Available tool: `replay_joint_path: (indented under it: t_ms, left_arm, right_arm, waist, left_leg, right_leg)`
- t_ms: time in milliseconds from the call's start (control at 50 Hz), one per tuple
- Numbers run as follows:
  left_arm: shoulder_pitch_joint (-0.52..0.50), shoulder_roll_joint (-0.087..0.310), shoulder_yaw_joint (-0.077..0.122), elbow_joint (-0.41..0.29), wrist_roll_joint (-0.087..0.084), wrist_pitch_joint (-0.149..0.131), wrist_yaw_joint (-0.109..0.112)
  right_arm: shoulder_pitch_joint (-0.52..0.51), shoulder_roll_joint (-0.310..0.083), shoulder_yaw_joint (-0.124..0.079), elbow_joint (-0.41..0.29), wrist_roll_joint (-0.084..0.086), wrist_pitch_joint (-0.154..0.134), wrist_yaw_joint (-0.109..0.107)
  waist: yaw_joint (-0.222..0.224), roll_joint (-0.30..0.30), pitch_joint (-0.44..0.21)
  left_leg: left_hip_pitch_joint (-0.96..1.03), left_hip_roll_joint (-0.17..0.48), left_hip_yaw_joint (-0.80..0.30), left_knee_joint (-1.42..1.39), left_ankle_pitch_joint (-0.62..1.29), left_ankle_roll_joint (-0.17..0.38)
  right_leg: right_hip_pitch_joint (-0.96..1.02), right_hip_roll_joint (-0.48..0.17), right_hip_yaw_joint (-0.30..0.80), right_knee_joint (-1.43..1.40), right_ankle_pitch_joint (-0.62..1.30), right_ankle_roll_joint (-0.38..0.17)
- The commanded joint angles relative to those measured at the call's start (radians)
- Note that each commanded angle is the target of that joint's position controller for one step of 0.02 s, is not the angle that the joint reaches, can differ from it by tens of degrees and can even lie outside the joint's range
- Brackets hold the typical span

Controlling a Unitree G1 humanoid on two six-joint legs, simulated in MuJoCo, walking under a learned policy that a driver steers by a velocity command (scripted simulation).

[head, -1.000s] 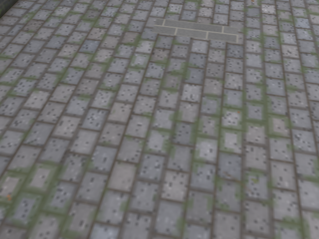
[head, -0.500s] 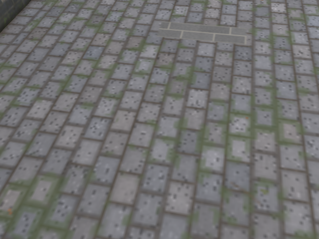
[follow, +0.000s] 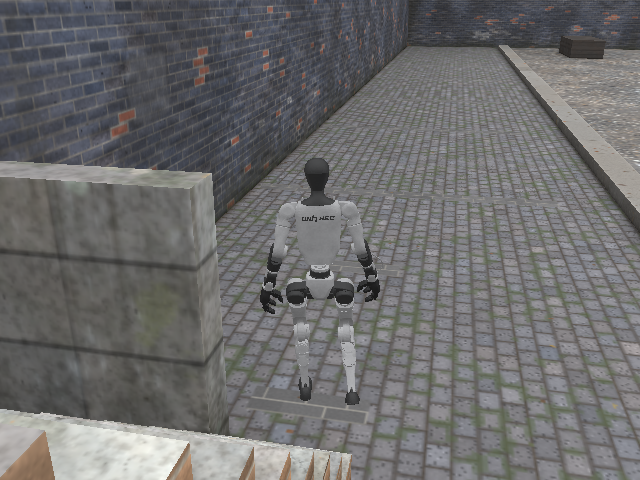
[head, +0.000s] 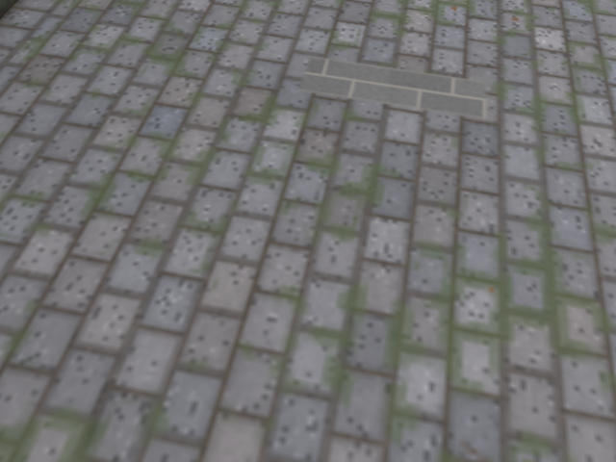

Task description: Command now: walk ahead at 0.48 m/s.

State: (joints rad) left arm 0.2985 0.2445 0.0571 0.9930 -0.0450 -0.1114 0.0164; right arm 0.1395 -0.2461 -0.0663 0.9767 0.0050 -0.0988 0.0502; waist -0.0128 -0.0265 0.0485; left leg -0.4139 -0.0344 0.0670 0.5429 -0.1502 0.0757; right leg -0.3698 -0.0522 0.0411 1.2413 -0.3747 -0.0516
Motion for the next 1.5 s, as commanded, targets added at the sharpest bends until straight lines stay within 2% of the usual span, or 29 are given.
replay_joint_path:
  t_ms: [20, 140, 240, 340, 400, 440, 460, 480, 500, 520, 540, 560, 600, 680, 820, 900, 960, 980, 1000, 1020, 1040, 1060, 1100, 1160, 1220, 1300, 1340, 1400, 1500]
  left_arm:
    - [0.039, 0.085, 0.026, -0.061, 0.01, 0.003, 0.018]
    - [-0.134, 0.079, 0.032, -0.104, 0.035, 0.029, 0.018]
    - [-0.282, 0.061, 0.019, -0.134, 0.024, 0.013, -0.005]
    - [-0.43, 0.049, -0.001, -0.18, 0.021, 0.01, -0.046]
    - [-0.429, 0.076, 0.0, -0.198, 0.017, 0.004, -0.067]
    - [-0.284, 0.13, 0.026, -0.162, 0.017, 0.0, -0.061]
    - [-0.102, 0.182, 0.053, -0.102, 0.023, 0.002, -0.05]
    - [0.089, 0.254, 0.069, -0.069, 0.04, 0.001, -0.042]
    - [0.129, 0.302, 0.074, -0.05, 0.043, 0.007, -0.05]
    - [0.109, 0.197, 0.045, -0.05, 0.032, 0.007, -0.053]
    - [0.019, 0.155, 0.032, -0.065, 0.028, 0.003, -0.051]
    - [-0.067, 0.129, 0.02, -0.084, 0.033, 0.001, -0.053]
    - [-0.125, 0.082, 0.004, -0.085, 0.05, -0.006, -0.059]
    - [-0.089, 0.134, 0.014, -0.059, 0.05, -0.011, -0.041]
    - [0.003, 0.154, 0.017, -0.032, 0.039, 0.008, -0.001]
    - [0.036, 0.161, 0.018, -0.003, 0.032, 0.036, 0.0]
    - [-0.021, 0.17, 0.021, -0.013, 0.024, 0.05, 0.006]
    - [0.023, 0.142, 0.01, -0.021, 0.041, 0.051, 0.007]
    - [0.17, 0.039, -0.022, -0.003, 0.061, 0.045, 0.002]
    - [0.217, 0.034, -0.027, 0.027, 0.043, 0.044, -0.002]
    - [0.166, 0.119, -0.005, 0.02, 0.02, 0.052, -0.002]
    - [0.083, 0.136, 0.001, 0.001, 0.01, 0.065, 0.007]
    - [0.027, 0.123, 0.008, -0.007, 0.034, 0.099, 0.026]
    - [0.043, 0.072, 0.001, 0.006, 0.043, 0.121, 0.038]
    - [0.011, 0.077, 0.0, 0.009, 0.046, 0.128, 0.039]
    - [-0.005, 0.074, 0.0, 0.026, 0.066, 0.129, 0.026]
    - [-0.024, 0.142, 0.009, 0.021, 0.062, 0.124, 0.028]
    - [-0.063, 0.092, 0.001, 0.038, 0.06, 0.097, 0.022]
    - [-0.047, 0.085, -0.003, 0.054, 0.049, 0.075, 0.024]
  right_arm:
    - [0.004, -0.073, -0.001, -0.035, -0.02, -0.015, 0.0]
    - [0.158, -0.121, -0.005, -0.002, -0.006, -0.022, -0.043]
    - [0.224, -0.139, -0.004, 0.006, 0.001, -0.015, -0.051]
    - [0.321, -0.122, 0.002, 0.045, 0.003, -0.003, -0.046]
    - [0.319, -0.147, -0.007, 0.051, 0.007, 0.014, -0.051]
    - [0.256, -0.156, -0.008, 0.034, 0.014, 0.017, -0.055]
    - [0.227, -0.139, 0.001, 0.02, 0.009, 0.019, -0.057]
    - [0.228, -0.133, 0.01, -0.01, -0.015, 0.019, -0.058]
    - [0.371, 0.021, 0.05, -0.003, -0.006, -0.002, -0.045]
    - [0.295, -0.08, 0.03, -0.005, 0.019, -0.021, -0.043]
    - [0.194, -0.127, 0.016, -0.04, 0.042, -0.033, -0.042]
    - [0.145, -0.125, 0.015, -0.053, 0.04, -0.035, -0.05]
    - [0.155, -0.099, 0.004, -0.054, 0.019, -0.016, -0.057]
    - [0.132, -0.071, -0.003, -0.076, 0.011, 0.02, -0.06]
    - [-0.113, -0.049, 0.005, -0.148, 0.005, 0.006, -0.044]
    - [-0.137, -0.07, 0.003, -0.164, 0.0, 0.006, -0.014]
    - [0.041, -0.146, -0.028, -0.107, -0.018, 0.0, -0.012]
    - [0.123, -0.212, -0.043, -0.085, -0.032, -0.004, -0.017]
    - [0.171, -0.247, -0.041, -0.08, -0.051, 0.006, -0.024]
    - [0.188, -0.166, -0.016, -0.073, -0.029, 0.017, -0.021]
    - [0.134, -0.151, -0.009, -0.082, -0.012, 0.02, -0.014]
    - [0.053, -0.139, -0.003, -0.098, -0.012, 0.024, -0.015]
    - [-0.066, -0.096, 0.014, -0.115, -0.023, 0.025, -0.025]
    - [-0.093, -0.105, 0.011, -0.106, -0.041, 0.034, -0.037]
    - [-0.075, -0.115, 0.01, -0.093, -0.029, 0.042, -0.051]
    - [-0.066, -0.095, 0.02, -0.074, -0.007, 0.064, -0.063]
    - [-0.012, -0.094, 0.017, -0.063, -0.012, 0.069, -0.063]
    - [-0.016, -0.082, 0.016, -0.061, -0.013, 0.076, -0.073]
    - [-0.004, -0.074, 0.017, -0.037, -0.015, 0.077, -0.069]
  waist:
    - [0.026, 0.105, -0.086]
    - [-0.011, 0.044, 0.0]
    - [-0.052, 0.068, 0.022]
    - [-0.099, 0.066, 0.059]
    - [-0.065, 0.097, 0.048]
    - [0.03, 0.117, -0.039]
    - [0.113, 0.107, -0.15]
    - [0.172, 0.006, -0.312]
    - [0.088, -0.27, -0.447]
    - [0.127, -0.148, -0.395]
    - [0.113, -0.106, -0.241]
    - [0.076, -0.019, -0.164]
    - [0.016, -0.027, -0.099]
    - [-0.01, -0.023, -0.04]
    - [0.053, -0.027, 0.026]
    - [0.048, -0.06, -0.003]
    - [-0.055, -0.054, -0.108]
    - [-0.064, 0.039, -0.206]
    - [-0.011, 0.249, -0.349]
    - [-0.016, 0.283, -0.472]
    - [-0.017, 0.203, -0.404]
    - [-0.003, 0.139, -0.293]
    - [0.045, 0.103, -0.174]
    - [0.065, 0.157, -0.155]
    - [0.049, 0.152, -0.172]
    - [0.066, 0.121, -0.086]
    - [0.016, 0.022, -0.016]
    - [0.001, -0.078, -0.006]
    - [0.011, -0.016, -0.042]
  left_leg:
    - [0.189, 0.26, -0.368, -0.371, -0.079, 0.142]
    - [0.246, 0.257, -0.268, -0.465, 0.016, 0.17]
    - [0.331, 0.224, -0.172, -0.453, 0.081, 0.128]
    - [0.448, 0.26, -0.151, -0.385, 0.15, 0.132]
    - [0.525, 0.299, -0.159, -0.313, 0.295, 0.119]
    - [0.512, 0.281, -0.134, -0.174, 0.615, 0.084]
    - [0.433, 0.224, -0.088, 0.026, 0.679, 0.052]
    - [0.207, 0.155, -0.041, 0.36, 0.379, 0.019]
    - [-0.181, -0.029, -0.068, 0.689, -0.377, -0.047]
    - [-0.296, 0.017, -0.189, 0.792, -0.439, -0.028]
    - [-0.357, 0.07, -0.168, 0.801, -0.349, -0.011]
    - [-0.319, 0.119, -0.143, 0.761, -0.252, -0.013]
    - [-0.212, 0.173, -0.145, 0.66, -0.149, -0.023]
    - [-0.215, 0.192, -0.12, 0.51, -0.081, -0.063]
    - [-0.187, 0.13, -0.062, 0.079, 0.254, -0.086]
    - [-0.107, 0.095, -0.077, -0.015, 0.227, -0.047]
    - [0.122, 0.05, -0.057, -0.11, 0.266, 0.008]
    - [0.314, 0.143, -0.122, -0.077, 0.66, 0.039]
    - [0.662, 0.387, -0.388, -0.017, 0.974, 0.195]
    - [0.681, 0.459, -0.528, -0.067, 0.952, 0.268]
    - [0.564, 0.414, -0.468, -0.107, 0.748, 0.24]
    - [0.447, 0.368, -0.397, -0.146, 0.566, 0.198]
    - [0.204, 0.299, -0.307, -0.234, 0.304, 0.146]
    - [0.072, 0.244, -0.234, -0.298, 0.156, 0.138]
    - [0.071, 0.243, -0.237, -0.326, -0.045, 0.136]
    - [-0.021, 0.192, -0.223, -0.345, -0.4, 0.048]
    - [-0.007, 0.12, -0.168, -0.3, -0.38, -0.017]
    - [0.188, 0.078, -0.1, -0.189, -0.184, -0.023]
    - [0.198, 0.08, -0.091, -0.16, -0.062, -0.003]
  right_leg:
    - [-0.209, -0.115, 0.047, 0.003, 0.116, -0.028]
    - [-0.343, -0.133, 0.024, -0.315, 0.331, 0.044]
    - [-0.329, -0.085, -0.014, -0.592, 0.522, 0.046]
    - [-0.329, -0.044, -0.052, -0.704, 0.451, 0.026]
    - [-0.272, -0.022, -0.057, -0.746, 0.339, -0.008]
    - [-0.04, 0.036, -0.099, -0.773, 0.339, -0.04]
    - [0.207, 0.041, -0.092, -0.758, 0.375, -0.072]
    - [0.518, -0.156, 0.131, -0.725, 0.407, -0.148]
    - [0.834, -0.372, 0.594, -0.835, 0.279, -0.318]
    - [0.791, -0.34, 0.634, -0.916, 0.154, -0.28]
    - [0.652, -0.302, 0.475, -0.939, 0.188, -0.231]
    - [0.496, -0.264, 0.363, -0.973, 0.282, -0.205]
    - [0.304, -0.201, 0.227, -1.039, 0.363, -0.185]
    - [0.2, -0.183, 0.129, -1.117, 0.421, -0.204]
    - [0.22, -0.12, -0.008, -1.128, 0.456, -0.138]
    - [0.325, -0.159, -0.014, -0.999, 0.651, -0.107]
    - [0.363, -0.121, -0.018, -0.772, 0.768, -0.045]
    - [0.285, -0.052, -0.061, -0.585, 0.607, 0.0]
    - [-0.018, 0.068, -0.088, -0.246, 0.048, 0.067]
    - [-0.065, 0.094, 0.037, -0.087, -0.328, 0.086]
    - [-0.091, 0.055, 0.085, -0.022, -0.322, 0.083]
    - [-0.136, 0.019, 0.051, -0.03, -0.277, 0.082]
    - [-0.074, -0.041, 0.036, -0.164, -0.158, 0.089]
    - [0.066, -0.026, -0.005, -0.358, -0.082, 0.093]
    - [0.132, -0.02, -0.018, -0.509, 0.023, 0.085]
    - [0.243, -0.003, -0.047, -0.742, 0.182, 0.044]
    - [0.168, -0.06, 0.004, -0.814, 0.089, 0.002]
    - [-0.02, -0.045, 0.013, -0.898, -0.05, 0.029]
    - [0.062, -0.029, -0.008, -0.857, 0.102, 0.051]
